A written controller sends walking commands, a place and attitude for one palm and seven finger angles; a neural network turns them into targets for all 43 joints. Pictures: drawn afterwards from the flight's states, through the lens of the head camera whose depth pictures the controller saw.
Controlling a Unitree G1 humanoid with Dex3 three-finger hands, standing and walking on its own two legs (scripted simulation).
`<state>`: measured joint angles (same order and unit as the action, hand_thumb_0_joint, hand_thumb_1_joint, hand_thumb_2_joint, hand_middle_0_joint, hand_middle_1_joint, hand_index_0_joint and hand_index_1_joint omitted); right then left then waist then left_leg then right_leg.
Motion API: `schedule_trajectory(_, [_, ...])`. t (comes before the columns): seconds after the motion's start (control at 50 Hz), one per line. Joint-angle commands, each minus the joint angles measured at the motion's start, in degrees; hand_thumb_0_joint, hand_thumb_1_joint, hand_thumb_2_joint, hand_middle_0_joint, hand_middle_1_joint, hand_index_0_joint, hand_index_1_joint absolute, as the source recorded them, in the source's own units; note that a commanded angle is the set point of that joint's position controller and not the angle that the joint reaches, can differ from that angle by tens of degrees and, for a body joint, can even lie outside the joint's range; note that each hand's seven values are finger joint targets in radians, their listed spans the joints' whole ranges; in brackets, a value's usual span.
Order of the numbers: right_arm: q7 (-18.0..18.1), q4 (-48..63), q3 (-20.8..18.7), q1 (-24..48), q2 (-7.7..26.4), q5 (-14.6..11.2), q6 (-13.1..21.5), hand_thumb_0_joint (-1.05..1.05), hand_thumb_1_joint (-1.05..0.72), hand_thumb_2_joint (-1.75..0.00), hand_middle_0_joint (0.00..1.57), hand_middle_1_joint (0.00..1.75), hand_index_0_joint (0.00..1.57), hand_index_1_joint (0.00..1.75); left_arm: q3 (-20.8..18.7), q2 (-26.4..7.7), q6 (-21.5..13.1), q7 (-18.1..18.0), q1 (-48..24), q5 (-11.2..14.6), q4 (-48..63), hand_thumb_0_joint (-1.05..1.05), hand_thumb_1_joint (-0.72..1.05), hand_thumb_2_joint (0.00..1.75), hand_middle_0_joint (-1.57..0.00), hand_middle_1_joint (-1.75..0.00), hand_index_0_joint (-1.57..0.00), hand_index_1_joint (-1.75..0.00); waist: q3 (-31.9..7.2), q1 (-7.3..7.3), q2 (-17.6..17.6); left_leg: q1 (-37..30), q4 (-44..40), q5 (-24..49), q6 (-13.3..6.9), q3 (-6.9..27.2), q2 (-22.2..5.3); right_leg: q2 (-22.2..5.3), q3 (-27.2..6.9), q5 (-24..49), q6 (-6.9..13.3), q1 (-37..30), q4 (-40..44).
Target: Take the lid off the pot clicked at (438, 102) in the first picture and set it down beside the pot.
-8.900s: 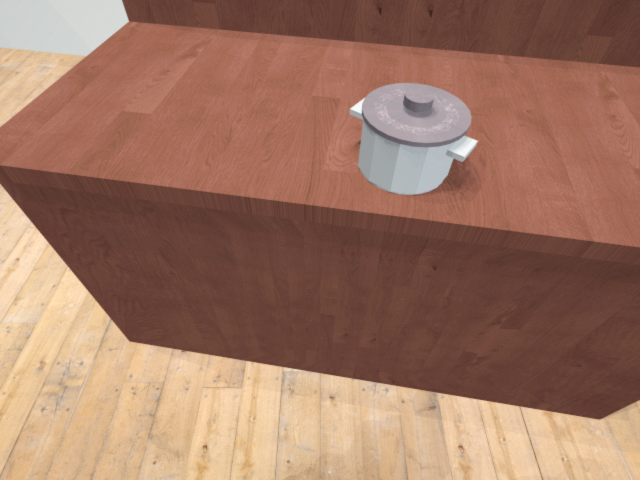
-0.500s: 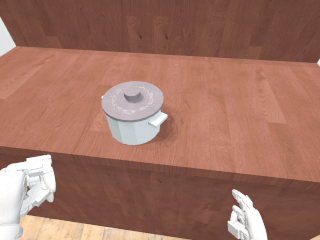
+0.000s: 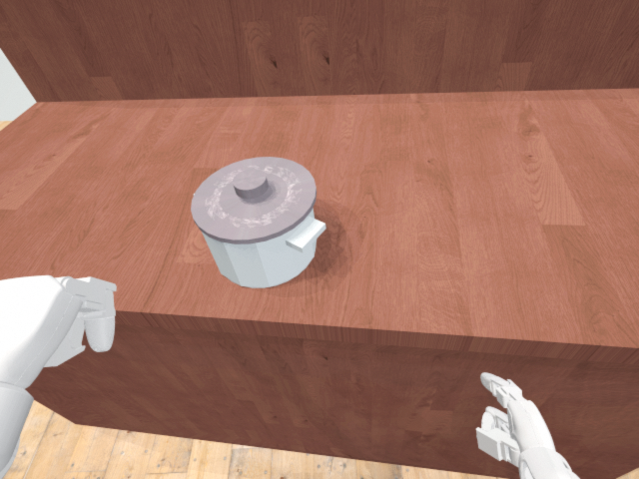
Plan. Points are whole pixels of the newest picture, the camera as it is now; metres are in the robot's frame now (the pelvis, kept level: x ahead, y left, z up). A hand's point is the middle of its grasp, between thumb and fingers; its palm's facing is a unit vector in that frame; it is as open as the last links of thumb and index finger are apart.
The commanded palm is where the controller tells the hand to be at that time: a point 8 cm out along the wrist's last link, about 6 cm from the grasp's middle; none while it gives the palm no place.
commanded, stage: reach forward and open the fingers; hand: left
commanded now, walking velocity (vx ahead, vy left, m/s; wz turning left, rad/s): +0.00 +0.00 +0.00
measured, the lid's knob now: (250, 183) +0.44 +0.16 +0.16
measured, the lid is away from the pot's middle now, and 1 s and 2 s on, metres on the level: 0.00 0.00 0.00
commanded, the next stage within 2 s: move the open hand above the knob in 1.00 s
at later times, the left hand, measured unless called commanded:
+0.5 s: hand (60, 305) +0.21 +0.28 +0.19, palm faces -0.08 +0.01 -1.00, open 6.9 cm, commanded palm +0.19 +0.27 +0.25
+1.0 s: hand (85, 245) +0.26 +0.26 +0.22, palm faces +0.00 +0.03 -1.00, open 9.9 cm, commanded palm +0.22 +0.26 +0.29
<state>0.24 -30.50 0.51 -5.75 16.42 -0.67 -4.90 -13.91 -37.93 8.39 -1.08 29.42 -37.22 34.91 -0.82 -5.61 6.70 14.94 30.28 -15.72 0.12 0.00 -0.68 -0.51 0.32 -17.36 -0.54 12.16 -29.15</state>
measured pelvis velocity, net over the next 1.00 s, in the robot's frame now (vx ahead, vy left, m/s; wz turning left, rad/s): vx -0.05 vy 0.01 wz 0.02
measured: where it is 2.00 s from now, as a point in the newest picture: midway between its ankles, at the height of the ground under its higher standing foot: outside the picture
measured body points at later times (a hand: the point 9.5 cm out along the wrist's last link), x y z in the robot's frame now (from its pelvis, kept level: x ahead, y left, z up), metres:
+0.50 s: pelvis -0.04 +0.02 +0.00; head -0.04 -0.03 +0.45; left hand +0.21 +0.27 +0.24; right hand +0.19 -0.18 -0.08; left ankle +0.00 +0.12 -0.74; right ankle -0.02 -0.13 -0.74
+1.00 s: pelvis -0.05 +0.01 +0.00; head -0.05 -0.04 +0.45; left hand +0.26 +0.26 +0.28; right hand +0.17 -0.19 -0.09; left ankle +0.00 +0.12 -0.74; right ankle -0.02 -0.13 -0.74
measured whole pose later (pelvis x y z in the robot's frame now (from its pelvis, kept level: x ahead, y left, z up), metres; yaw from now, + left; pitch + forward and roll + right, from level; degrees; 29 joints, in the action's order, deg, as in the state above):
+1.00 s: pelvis -0.05 +0.01 +0.00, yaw +1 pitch -2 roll +0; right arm 1.1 -32.8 2.8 -5.7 15.9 -3.8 -2.5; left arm -1.1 -42.6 7.8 24.3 -19.2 -42.1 7.4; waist 1.2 -4.2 7.0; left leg 16.1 27.2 -9.3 -0.9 0.5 1.3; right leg -2.5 0.8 -13.0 -1.4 14.2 -29.0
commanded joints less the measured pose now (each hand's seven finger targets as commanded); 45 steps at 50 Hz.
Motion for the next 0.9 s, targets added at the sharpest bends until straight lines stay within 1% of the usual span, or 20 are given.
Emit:
schedule_trajectory(0.0, [0.4, 10.2, -1.2, 9.4, 4.9, -1.9, 3.0, 0.00, -0.90, -0.90, 0.20, 0.30, 0.20, 0.30, -7.2, -14.2, 0.4, 6.0, -9.8, -2.7, 4.6, 0.00, 0.49, 1.17, -1.20, -1.04, -1.20, -1.04, -9.9, 0.30, -4.9, -4.3, -2.7, 17.8, -2.2, -0.3, 1.5, -0.7, 0.9, 20.9, 0.0, -2.6, 4.4])
schedule_trajectory(0.1, [1.4, 9.6, -0.9, 8.9, 4.9, -2.3, 5.2, 0.00, -0.90, -0.90, 0.20, 0.30, 0.20, 0.30, -5.9, -17.4, -1.6, 13.7, -19.9, -1.2, 4.2, 0.00, 0.32, 1.28, -1.14, -0.86, -1.14, -0.86, -9.9, 0.86, -3.2, -6.4, -4.1, 19.2, -2.7, 0.7, 2.3, -0.4, 2.0, 20.8, -0.6, -2.5, 5.9])
schedule_trajectory(0.18, [1.6, 9.0, -0.8, 9.4, 5.3, -2.3, 6.5, 0.00, -0.90, -0.90, 0.20, 0.30, 0.20, 0.30, -10.5, -23.2, -2.2, 17.3, -23.1, -2.1, -1.8, 0.00, 0.19, 1.36, -1.09, -0.72, -1.09, -0.72, -8.9, 0.29, -4.2, -7.4, -4.9, 18.9, -2.5, 1.5, 2.4, 0.4, 1.6, 19.0, -0.1, -2.6, 6.6])
schedule_trajectory(0.2, [1.7, 8.2, -0.4, 8.8, 5.2, -2.0, 5.7, 0.00, -0.90, -0.90, 0.20, 0.30, 0.20, 0.30, -7.6, -21.5, -2.4, 18.9, -27.6, -2.0, -4.1, 0.00, 0.16, 1.38, -1.08, -0.68, -1.08, -0.68, -8.6, 0.70, -2.6, -6.0, -5.9, 17.2, -2.4, 1.0, 2.9, 0.1, 2.6, 16.8, -0.4, -2.4, 7.2])
schedule_trajectory(0.24, [1.8, 8.5, -0.7, 8.8, 5.4, -2.3, 6.1, 0.00, -0.90, -0.90, 0.20, 0.30, 0.20, 0.30, -6.3, -20.4, -2.6, 20.3, -30.6, -0.9, -5.7, 0.00, 0.09, 1.42, -1.06, -0.61, -1.06, -0.61, -7.8, 0.65, -3.8, -6.5, -6.4, 15.5, -2.4, 1.1, 2.6, 0.0, 2.7, 14.8, -0.6, -1.3, 7.7])
schedule_trajectory(0.3, [1.0, 9.1, -0.6, 9.1, 4.9, -2.0, 6.8, 0.00, -0.90, -0.90, 0.20, 0.30, 0.20, 0.30, -5.2, -19.7, -3.9, 21.8, -33.0, -0.4, -2.9, 0.00, 0.00, 1.49, -1.02, -0.51, -1.02, -0.51, -12.0, 0.39, -2.5, -8.4, -6.5, 16.6, -2.5, 1.1, 3.1, 0.5, 3.2, 15.1, -0.4, -2.6, 7.3])
schedule_trajectory(0.38, [0.9, 9.4, -0.5, 10.8, 5.1, -2.5, 7.5, 0.00, -0.90, -0.90, 0.20, 0.30, 0.20, 0.30, -6.5, -22.1, -3.6, 21.2, -39.3, -2.1, -4.5, 0.00, -0.12, 1.54, -0.97, -0.36, -0.97, -0.36, -10.0, 0.48, -1.4, -8.7, -7.1, 12.6, -2.1, 1.9, 2.6, 1.1, 2.5, 10.0, 0.5, -0.8, 7.1])
schedule_trajectory(0.42, [1.2, 8.5, -0.2, 10.5, 4.8, -2.7, 6.5, 0.00, -0.90, -0.90, 0.20, 0.30, 0.20, 0.30, -2.6, -19.7, -2.9, 21.7, -46.0, -2.5, -9.1, 0.00, -0.18, 1.56, -0.94, -0.29, -0.94, -0.29, -7.7, 0.73, -2.6, -6.4, -9.2, 7.4, -1.8, 2.0, 2.1, 0.6, 3.3, 4.1, 0.0, 0.5, 7.8])
schedule_trajectory(0.48, [0.9, 9.4, -0.2, 11.0, 4.8, -2.9, 7.0, 0.00, -0.90, -0.90, 0.20, 0.30, 0.20, 0.30, -2.9, -20.2, -2.3, 21.2, -47.0, -3.0, -9.2, 0.00, -0.27, 1.60, -0.91, -0.19, -0.91, -0.19, -10.4, 0.54, -1.1, -8.2, -8.3, 6.5, -2.0, 2.3, 2.5, 1.3, 2.5, 3.9, 1.0, 0.5, 6.5])
schedule_trajectory(0.5, [0.7, 8.6, 0.1, 11.4, 4.6, -2.4, 6.3, 0.00, -0.90, -0.90, 0.20, 0.30, 0.20, 0.30, -0.7, -19.1, -2.5, 22.1, -50.5, -3.6, -9.4, 0.00, -0.30, 1.62, -0.90, -0.15, -0.90, -0.15, -12.3, 0.44, -0.2, -7.3, -9.8, 5.5, -1.8, 2.4, 2.5, 1.0, 3.1, 3.3, 0.8, -0.5, 6.6])
schedule_trajectory(0.54, [1.0, 8.8, -0.2, 11.9, 4.5, -2.6, 6.3, 0.00, -0.90, -0.90, 0.20, 0.30, 0.20, 0.30, 0.1, -18.8, -2.3, 21.9, -52.3, -3.8, -8.9, 0.00, -0.36, 1.65, -0.88, -0.08, -0.88, -0.08, -10.7, 0.38, -1.2, -7.0, -9.5, 4.3, -1.8, 2.4, 1.9, 0.5, 2.7, 2.0, 0.7, 0.6, 6.1])
schedule_trajectory(0.58, [0.7, 9.1, 0.1, 11.5, 4.5, -3.2, 6.7, 0.00, -0.90, -0.90, 0.20, 0.30, 0.20, 0.30, -0.7, -19.6, -2.2, 21.3, -54.3, -4.0, -9.3, 0.00, -0.36, 1.65, -0.87, -0.08, -0.87, -0.08, -10.2, 1.21, -0.3, -7.5, -9.4, 2.2, -1.7, 2.9, 2.0, 1.4, 2.6, 1.7, 1.2, 1.3, 5.5])
schedule_trajectory(0.6, [0.9, 8.0, 0.3, 12.1, 4.6, -2.5, 6.0, 0.00, -0.90, -0.90, 0.20, 0.30, 0.20, 0.30, 0.2, -20.0, -2.0, 21.9, -57.5, -4.9, -11.9, 0.00, -0.36, 1.65, -0.87, -0.08, -0.87, -0.08, -11.2, 0.64, 0.9, -6.2, -10.8, 0.9, -1.6, 3.0, 1.9, 0.9, 2.9, 0.7, 1.1, 0.9, 5.6])
schedule_trajectory(0.66, [1.2, 7.6, 0.3, 12.0, 4.7, -2.8, 5.3, 0.00, -0.90, -0.90, 0.20, 0.30, 0.20, 0.30, 1.4, -19.2, -0.9, 21.7, -60.4, -5.5, -16.0, 0.00, -0.36, 1.65, -0.88, -0.08, -0.88, -0.08, -8.0, 0.77, -1.0, -4.5, -10.5, -0.8, -1.3, 2.7, 1.4, 0.3, 2.7, -1.0, 1.1, 2.5, 5.0])
schedule_trajectory(0.7, [0.9, 8.1, 0.4, 12.0, 4.5, -2.7, 5.6, 0.00, -0.90, -0.90, 0.20, 0.30, 0.20, 0.30, 1.6, -19.1, -1.4, 22.1, -61.2, -5.4, -15.4, 0.00, -0.36, 1.65, -0.88, -0.08, -0.88, -0.08, -12.0, 0.60, -0.1, -5.6, -10.7, -0.7, -1.6, 2.8, 1.9, 0.8, 2.6, -0.3, 1.4, 0.9, 5.0])
schedule_trajectory(0.76, [1.1, 8.1, 0.4, 12.1, 4.5, -3.0, 5.5, 0.00, -0.90, -0.90, 0.20, 0.30, 0.20, 0.30, 3.1, -18.2, -0.9, 22.1, -64.1, -5.6, -15.5, 0.00, -0.36, 1.66, -0.88, -0.08, -0.88, -0.08, -9.8, 1.04, -0.6, -5.2, -10.5, -1.3, -1.4, 2.8, 1.4, 0.3, 2.6, -0.9, 1.2, 2.3, 4.6])
schedule_trajectory(0.78, [0.9, 8.8, 0.2, 11.1, 4.7, -3.3, 6.2, 0.00, -0.90, -0.90, 0.20, 0.30, 0.20, 0.30, 0.6, -20.1, -1.2, 21.6, -62.7, -5.2, -15.1, 0.00, -0.36, 1.66, -0.88, -0.08, -0.88, -0.08, -10.6, 1.24, -0.4, -6.1, -9.5, -0.9, -1.7, 2.9, 1.8, 1.2, 2.3, -0.1, 1.6, 2.2, 4.8])
schedule_trajectory(0.8, [0.9, 8.1, 0.6, 11.5, 4.6, -2.7, 5.8, 0.00, -0.90, -0.90, 0.20, 0.30, 0.20, 0.30, 1.5, -20.1, -0.9, 22.4, -64.3, -6.0, -17.6, 0.00, -0.36, 1.67, -0.88, -0.08, -0.88, -0.08, -12.0, 0.76, -1.0, -5.0, -10.4, -0.7, -1.8, 2.7, 1.9, 0.8, 2.5, -0.5, 1.5, 1.1, 5.1])
schedule_trajectory(0.86, [1.3, 8.0, 0.5, 11.4, 4.9, -3.1, 5.5, 0.00, -0.90, -0.90, 0.20, 0.30, 0.20, 0.30, 2.7, -19.5, -0.5, 22.7, -67.7, -5.8, -19.1, 0.00, -0.37, 1.68, -0.88, -0.08, -0.88, -0.08, -9.4, 1.38, -2.5, -4.3, -9.8, -0.7, -1.7, 2.0, 1.8, 0.3, 2.5, -1.4, 1.1, 2.6, 5.5])
schedule_trajectory(0.88, [1.1, 8.6, 0.3, 10.5, 5.1, -3.5, 6.3, 0.00, -0.90, -0.90, 0.20, 0.30, 0.20, 0.30, 1.1, -20.5, -1.1, 22.3, -66.8, -5.3, -18.7, 0.00, -0.37, 1.68, -0.88, -0.08, -0.88, -0.08, -10.4, 1.77, -2.4, -5.7, -8.7, 0.3, -1.9, 2.1, 2.0, 1.0, 2.3, 0.0, 1.5, 2.4, 5.4])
